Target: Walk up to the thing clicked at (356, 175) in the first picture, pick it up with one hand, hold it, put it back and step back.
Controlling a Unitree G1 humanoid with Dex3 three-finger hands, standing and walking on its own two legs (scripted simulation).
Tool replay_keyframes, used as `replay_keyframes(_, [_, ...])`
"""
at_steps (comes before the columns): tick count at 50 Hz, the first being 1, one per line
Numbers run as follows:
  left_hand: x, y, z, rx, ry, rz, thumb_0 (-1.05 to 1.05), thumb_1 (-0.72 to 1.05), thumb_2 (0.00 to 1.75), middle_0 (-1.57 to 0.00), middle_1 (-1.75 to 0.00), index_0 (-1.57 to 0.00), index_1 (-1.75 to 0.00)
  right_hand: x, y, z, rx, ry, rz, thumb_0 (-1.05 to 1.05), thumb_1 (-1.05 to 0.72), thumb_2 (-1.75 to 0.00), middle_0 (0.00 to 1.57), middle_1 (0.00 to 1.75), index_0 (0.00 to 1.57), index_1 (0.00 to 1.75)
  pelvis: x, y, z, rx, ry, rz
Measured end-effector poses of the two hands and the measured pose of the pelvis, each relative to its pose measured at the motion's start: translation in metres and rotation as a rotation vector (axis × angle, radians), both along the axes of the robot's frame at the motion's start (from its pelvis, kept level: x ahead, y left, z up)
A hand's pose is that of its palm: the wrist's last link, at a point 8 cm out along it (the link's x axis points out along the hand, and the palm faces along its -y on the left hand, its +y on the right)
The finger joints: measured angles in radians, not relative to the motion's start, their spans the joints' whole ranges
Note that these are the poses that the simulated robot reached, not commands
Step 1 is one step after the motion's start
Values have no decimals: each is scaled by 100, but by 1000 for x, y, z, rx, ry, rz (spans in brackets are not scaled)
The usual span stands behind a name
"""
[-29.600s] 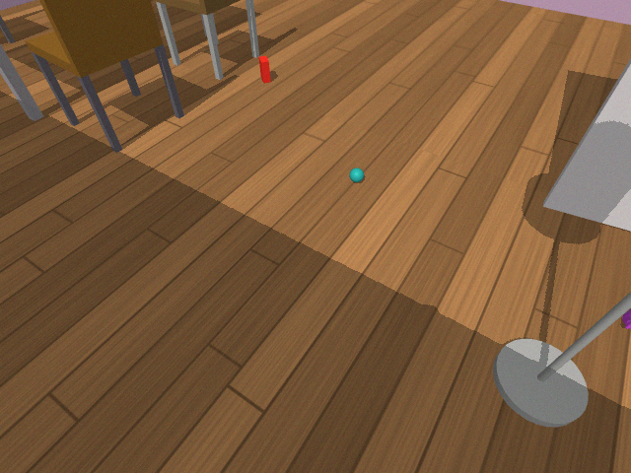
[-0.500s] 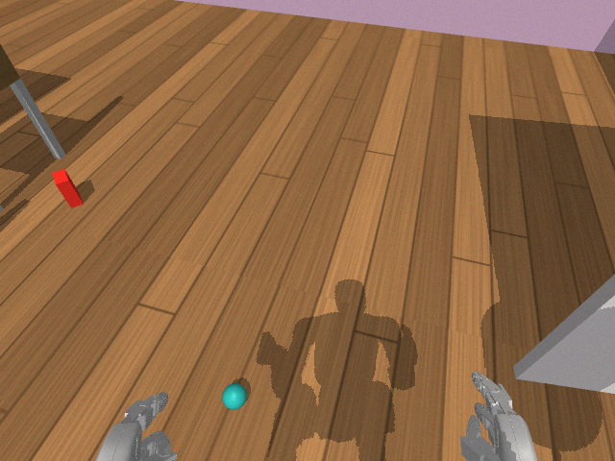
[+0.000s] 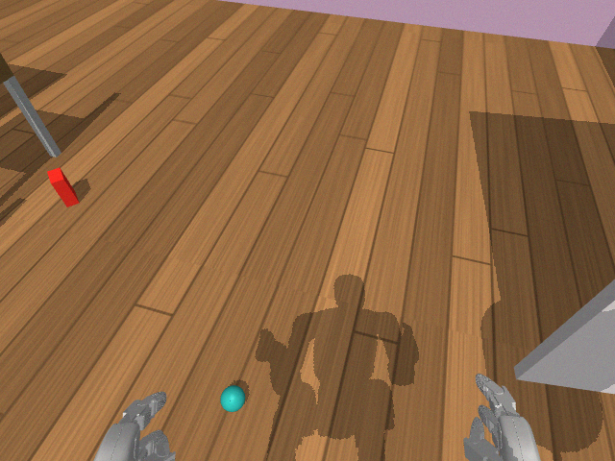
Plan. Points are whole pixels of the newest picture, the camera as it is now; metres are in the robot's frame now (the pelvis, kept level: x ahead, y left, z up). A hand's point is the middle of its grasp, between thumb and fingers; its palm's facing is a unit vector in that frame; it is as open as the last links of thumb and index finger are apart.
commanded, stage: home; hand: left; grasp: from above
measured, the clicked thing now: (232, 398) +0.42 +0.22 -0.68
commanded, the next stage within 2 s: stand in 0.32 s
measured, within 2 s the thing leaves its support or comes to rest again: neither
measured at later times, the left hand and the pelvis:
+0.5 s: hand out of the picture +0.16 +0.20 -0.07, palm faces +0.01 -0.96 -0.29, open 7.4 cm; pelvis -0.01 +0.00 +0.01, yaw +0 degrees
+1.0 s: hand out of the picture +0.04 +0.23 -0.10, palm faces +0.03 -0.95 -0.31, open 7.4 cm; pelvis -0.01 +0.00 +0.06, yaw +0 degrees
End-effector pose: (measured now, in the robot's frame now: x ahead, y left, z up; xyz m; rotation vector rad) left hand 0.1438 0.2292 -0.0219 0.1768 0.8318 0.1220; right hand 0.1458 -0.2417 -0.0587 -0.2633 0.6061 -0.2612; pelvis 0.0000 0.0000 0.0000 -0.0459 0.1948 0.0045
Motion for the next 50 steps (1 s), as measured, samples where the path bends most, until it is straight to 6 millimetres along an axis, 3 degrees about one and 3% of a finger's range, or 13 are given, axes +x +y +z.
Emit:
replay_keyframes(21, [2,1,1,1,-4,-2,2,90,90,-20,-30,-20,-29,2,1,0,8,5,2,1,-90,-89,20,30,21,30,1,1,0,-1,-2,1])
replay_keyframes(26, [2,17,-23,107,-8,-37,1,90,90,-20,-30,-20,-29,-11,-4,-18,-30,266,148,1,-90,-89,20,30,20,30,-11,0,12,33,-103,-10])
replay_keyframes(36, [-58,49,-46,137,212,36,1,90,90,-20,-30,-20,-30,-60,-28,-15,20,458,50,1,-90,-89,20,30,21,30,-16,2,34,47,-184,-16])
replay_keyframes(43, [-97,51,-48,117,335,75,1,90,90,-20,-30,-20,-30,-83,-29,-13,41,540,5,1,-91,-89,20,30,20,30,-14,4,47,44,-217,-10])
replay_keyframes(50, [-116,48,-47,98,405,96,1,90,90,-20,-30,-20,-30,-97,-25,-11,64,592,-17,1,-91,-89,20,30,20,30,-14,4,57,44,-241,-9])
